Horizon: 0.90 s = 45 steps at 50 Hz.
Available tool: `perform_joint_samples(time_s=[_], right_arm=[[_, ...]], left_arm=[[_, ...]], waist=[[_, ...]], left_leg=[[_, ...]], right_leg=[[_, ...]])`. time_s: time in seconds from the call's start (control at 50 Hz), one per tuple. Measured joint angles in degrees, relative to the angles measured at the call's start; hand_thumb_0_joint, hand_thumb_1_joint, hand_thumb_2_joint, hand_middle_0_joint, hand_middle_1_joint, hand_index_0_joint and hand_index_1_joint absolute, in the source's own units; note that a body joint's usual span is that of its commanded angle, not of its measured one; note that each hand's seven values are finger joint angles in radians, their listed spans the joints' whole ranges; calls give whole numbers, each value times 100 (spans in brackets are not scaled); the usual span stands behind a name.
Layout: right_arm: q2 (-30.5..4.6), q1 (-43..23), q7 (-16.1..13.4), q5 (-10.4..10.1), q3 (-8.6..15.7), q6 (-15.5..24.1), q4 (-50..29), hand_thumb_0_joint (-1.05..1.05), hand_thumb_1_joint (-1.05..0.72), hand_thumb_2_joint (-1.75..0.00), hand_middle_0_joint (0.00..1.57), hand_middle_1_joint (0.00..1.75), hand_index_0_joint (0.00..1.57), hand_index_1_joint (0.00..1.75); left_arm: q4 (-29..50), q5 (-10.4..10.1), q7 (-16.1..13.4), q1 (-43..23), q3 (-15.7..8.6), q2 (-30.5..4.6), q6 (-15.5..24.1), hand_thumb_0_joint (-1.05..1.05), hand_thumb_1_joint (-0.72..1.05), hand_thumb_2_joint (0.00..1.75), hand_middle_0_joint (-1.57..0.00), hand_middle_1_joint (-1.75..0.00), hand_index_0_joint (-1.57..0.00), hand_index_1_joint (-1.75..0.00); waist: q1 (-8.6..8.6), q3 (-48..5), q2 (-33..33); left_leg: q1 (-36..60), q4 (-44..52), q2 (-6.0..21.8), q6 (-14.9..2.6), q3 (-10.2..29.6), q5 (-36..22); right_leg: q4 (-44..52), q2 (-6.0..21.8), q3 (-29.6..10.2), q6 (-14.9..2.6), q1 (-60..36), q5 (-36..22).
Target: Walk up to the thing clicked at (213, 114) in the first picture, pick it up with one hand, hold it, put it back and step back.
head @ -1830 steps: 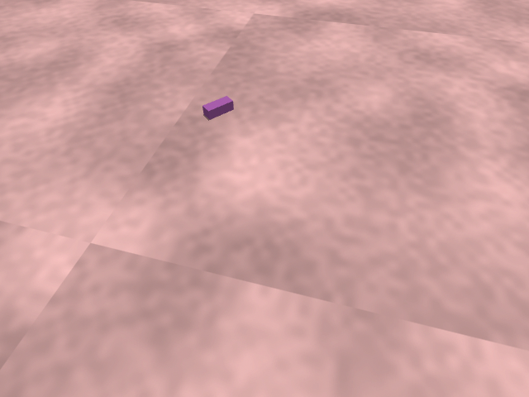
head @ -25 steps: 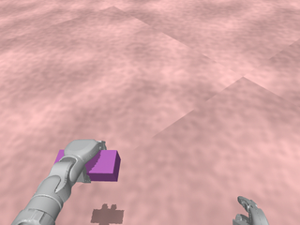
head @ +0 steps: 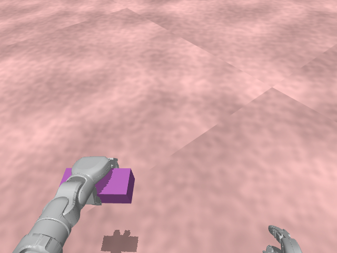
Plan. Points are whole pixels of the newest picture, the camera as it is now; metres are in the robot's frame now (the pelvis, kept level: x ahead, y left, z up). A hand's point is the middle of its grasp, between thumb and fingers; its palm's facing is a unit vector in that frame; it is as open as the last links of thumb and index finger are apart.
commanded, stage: crouch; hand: left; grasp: from above
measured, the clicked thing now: (98, 185) +0.30 +0.23 -0.06
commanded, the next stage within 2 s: none
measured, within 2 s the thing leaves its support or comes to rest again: neither
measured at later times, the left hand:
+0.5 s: hand (106, 196) +0.31 +0.23 -0.15, palm faces -0.43 +0.03 -0.90, open 10.4 cm
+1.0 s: hand (120, 208) +0.37 +0.26 -0.40, palm faces -0.46 +0.02 -0.89, open 10.4 cm
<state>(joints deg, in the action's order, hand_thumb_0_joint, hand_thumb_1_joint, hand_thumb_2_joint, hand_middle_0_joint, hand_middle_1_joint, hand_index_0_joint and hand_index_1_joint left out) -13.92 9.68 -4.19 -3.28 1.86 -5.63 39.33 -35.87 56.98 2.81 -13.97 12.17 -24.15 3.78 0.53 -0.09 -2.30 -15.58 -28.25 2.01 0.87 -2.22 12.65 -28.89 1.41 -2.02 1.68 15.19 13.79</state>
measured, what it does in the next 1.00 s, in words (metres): lowers itself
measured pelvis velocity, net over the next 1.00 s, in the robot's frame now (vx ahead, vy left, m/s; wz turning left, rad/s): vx -0.06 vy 0.01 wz -0.02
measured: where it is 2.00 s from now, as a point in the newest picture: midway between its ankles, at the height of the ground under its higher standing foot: outside the picture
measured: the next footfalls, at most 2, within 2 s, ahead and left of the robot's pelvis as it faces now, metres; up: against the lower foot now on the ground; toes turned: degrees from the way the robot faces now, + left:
none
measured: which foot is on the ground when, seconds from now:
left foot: down 0.00-1.00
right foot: down 0.00-1.00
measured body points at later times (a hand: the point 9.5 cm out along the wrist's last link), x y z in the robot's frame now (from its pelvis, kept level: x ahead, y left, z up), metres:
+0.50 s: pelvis -0.02 +0.00 -0.06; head +0.06 +0.01 +0.38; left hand +0.33 +0.23 -0.10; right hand +0.10 -0.27 -0.17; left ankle +0.02 +0.13 -0.74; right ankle +0.02 -0.14 -0.74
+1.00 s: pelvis -0.06 +0.01 -0.26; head +0.13 +0.04 +0.14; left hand +0.38 +0.25 -0.35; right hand -0.01 -0.26 -0.39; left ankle +0.02 +0.13 -0.74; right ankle +0.02 -0.14 -0.74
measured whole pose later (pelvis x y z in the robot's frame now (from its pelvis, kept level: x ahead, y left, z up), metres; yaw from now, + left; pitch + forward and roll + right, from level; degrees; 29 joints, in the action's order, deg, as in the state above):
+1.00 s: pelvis -0.06 +0.01 -0.26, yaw -1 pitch +35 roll -5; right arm -12.1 12.8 0.7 3.8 3.2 0.8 42.6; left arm -70.1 70.1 -18.5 -42.6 0.9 -29.9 8.5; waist -8.6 -11.0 -2.6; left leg -104.0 -104.3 1.8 -0.1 3.7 35.2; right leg -101.8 0.5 0.0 3.0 99.9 36.7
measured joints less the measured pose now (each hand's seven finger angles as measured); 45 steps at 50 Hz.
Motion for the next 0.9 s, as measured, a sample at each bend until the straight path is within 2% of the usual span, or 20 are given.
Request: perform_joint_samples(time_s=[0.12,0.22,0.36,0.48,0.6,0.72,0.9], right_arm=[[-4,-2,9,-3,-2,-15,-22,1,-91,-90,21,30,20,30],[13,-30,21,20,-11,-32,-30,1,-91,-90,21,30,20,30],[10,-53,127,141,36,-13,28,1,-91,-90,21,30,20,30],[-57,89,246,278,184,78,67,1,-91,-90,21,30,20,30],[-96,261,269,414,299,216,174,1,-91,-90,21,30,20,30],[-47,428,262,522,344,338,283,1,-91,-90,21,30,20,30],[142,426,373,633,233,507,316,1,-90,-90,21,30,20,30]], left_arm=[[-89,7,-36,-46,-25,-8,23,-1,-8,68,-56,-77,-60,-70],[-374,88,-224,-95,-56,6,163,-1,-7,68,-55,-78,-59,-71],[-1290,488,-989,-499,-85,77,392,-1,-7,68,-54,-79,-59,-72],[-2207,904,-1755,-1154,-164,139,371,-1,-7,68,-54,-79,-58,-72],[-2913,1130,-2213,-1815,-385,90,288,-1,-7,68,-55,-78,-59,-71],[-3140,1152,-2326,-2241,-647,-59,187,-1,-7,68,-55,-78,-59,-70],[-3365,1193,-2151,-2699,-989,-373,256,-1,-7,68,-55,-78,-60,-70]], waist=[[-9,7,6],[-61,-1,57],[-164,-124,185],[-296,-454,225],[-503,-764,177],[-688,-1025,57],[-865,-1087,-46]], left_leg=[[-28,-2,-2,0,16,-9],[-204,-112,-12,-1,42,17],[-1225,-966,-1,7,132,305],[-2883,-2462,37,18,240,846],[-4650,-4032,56,-15,325,1381],[-6251,-5425,58,-71,394,1809],[-8015,-6916,14,-113,486,2135]], right_leg=[[0,1,15,-2,20,-3],[-121,11,36,-1,190,38],[-917,1,93,-4,1153,321],[-2311,-37,139,24,2734,833],[-3809,-68,151,61,4445,1349],[-5145,-93,148,98,5996,1764],[-6616,-93,151,127,7697,2131]])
